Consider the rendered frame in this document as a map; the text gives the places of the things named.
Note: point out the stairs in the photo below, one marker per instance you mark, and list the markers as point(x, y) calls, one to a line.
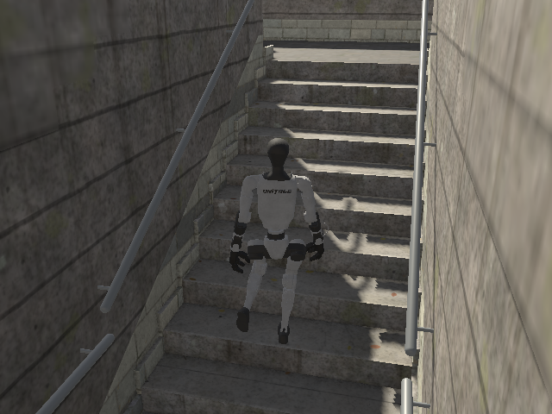
point(351, 130)

